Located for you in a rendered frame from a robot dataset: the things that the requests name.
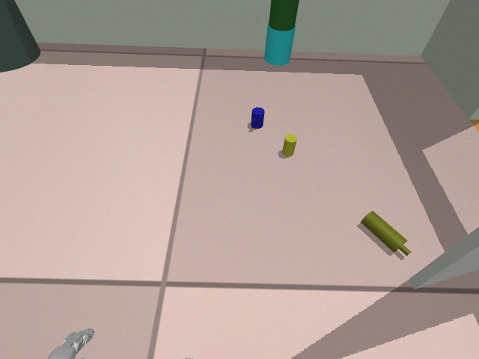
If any left robot hand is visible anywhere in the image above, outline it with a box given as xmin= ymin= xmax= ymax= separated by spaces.
xmin=48 ymin=328 xmax=94 ymax=359

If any potted plant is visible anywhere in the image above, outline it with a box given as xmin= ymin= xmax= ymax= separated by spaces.
xmin=264 ymin=0 xmax=299 ymax=66

